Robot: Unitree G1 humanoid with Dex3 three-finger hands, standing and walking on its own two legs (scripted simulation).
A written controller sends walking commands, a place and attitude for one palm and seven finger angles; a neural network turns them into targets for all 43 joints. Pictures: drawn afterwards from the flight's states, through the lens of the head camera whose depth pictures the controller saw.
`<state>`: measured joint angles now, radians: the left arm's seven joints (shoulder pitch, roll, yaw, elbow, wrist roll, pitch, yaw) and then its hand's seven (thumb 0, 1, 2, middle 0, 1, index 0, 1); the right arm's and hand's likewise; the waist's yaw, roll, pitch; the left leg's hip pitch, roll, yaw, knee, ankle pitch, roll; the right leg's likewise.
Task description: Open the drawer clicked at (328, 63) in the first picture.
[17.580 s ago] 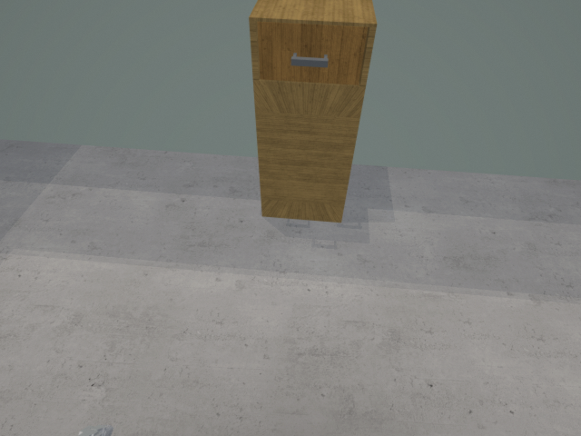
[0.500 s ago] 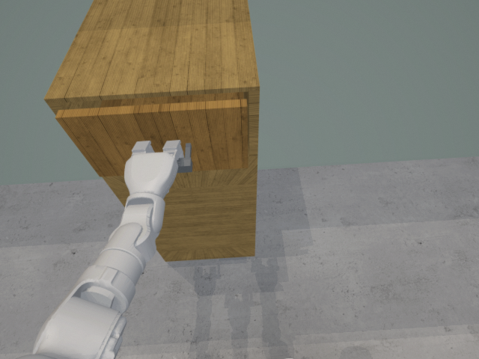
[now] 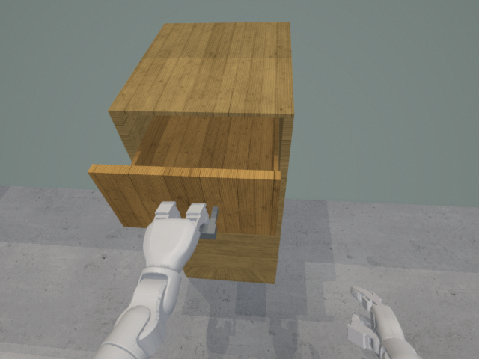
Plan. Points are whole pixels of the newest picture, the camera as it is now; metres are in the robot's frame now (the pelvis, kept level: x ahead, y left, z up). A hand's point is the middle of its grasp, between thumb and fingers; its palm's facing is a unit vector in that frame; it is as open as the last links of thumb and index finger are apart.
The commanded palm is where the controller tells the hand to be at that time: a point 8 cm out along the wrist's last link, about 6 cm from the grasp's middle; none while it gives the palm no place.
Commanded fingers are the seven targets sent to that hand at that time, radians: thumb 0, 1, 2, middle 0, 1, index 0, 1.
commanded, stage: pull the drawer open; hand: left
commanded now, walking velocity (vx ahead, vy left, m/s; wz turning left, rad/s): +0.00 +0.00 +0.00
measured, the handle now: (187, 220) +0.35 +0.14 +0.02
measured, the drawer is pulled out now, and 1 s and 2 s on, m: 0.16 0.30 0.30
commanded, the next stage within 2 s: open the thumb to release the handle in 0.84 s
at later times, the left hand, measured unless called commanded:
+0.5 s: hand (169, 314) +0.19 +0.14 +0.00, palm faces +0.02 -0.16 -0.99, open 5.6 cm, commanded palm +0.14 +0.14 +0.06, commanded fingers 0.00 0.90 0.90 -0.40 -1.35 -0.40 -1.35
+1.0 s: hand (162, 337) +0.16 +0.14 +0.00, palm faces +0.08 -0.13 -0.99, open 5.7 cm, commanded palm +0.13 +0.15 +0.06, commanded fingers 0.00 0.62 0.78 -0.38 -1.32 -0.38 -1.32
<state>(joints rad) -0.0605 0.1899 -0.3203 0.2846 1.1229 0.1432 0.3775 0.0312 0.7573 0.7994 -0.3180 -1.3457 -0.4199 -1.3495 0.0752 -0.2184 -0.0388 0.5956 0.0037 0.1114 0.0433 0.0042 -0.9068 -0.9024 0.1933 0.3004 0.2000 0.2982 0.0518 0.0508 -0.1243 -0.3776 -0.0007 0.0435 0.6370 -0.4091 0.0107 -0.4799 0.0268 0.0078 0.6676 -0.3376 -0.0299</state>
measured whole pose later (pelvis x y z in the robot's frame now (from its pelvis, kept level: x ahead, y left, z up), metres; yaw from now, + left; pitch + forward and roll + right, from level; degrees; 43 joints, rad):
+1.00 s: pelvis -0.02 -0.02 -0.02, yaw -1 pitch +7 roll +2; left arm 0.53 0.27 -0.27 -0.19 1.16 0.04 0.48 0.04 0.72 0.79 -0.33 -1.35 -0.41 -1.33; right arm 0.10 -0.21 -0.01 0.56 -0.05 0.06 0.09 0.01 -0.91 -0.90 0.19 0.30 0.20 0.30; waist 0.08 0.06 -0.12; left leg -0.46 0.01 0.06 0.82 -0.48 -0.01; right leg -0.59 0.04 0.03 0.87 -0.41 -0.05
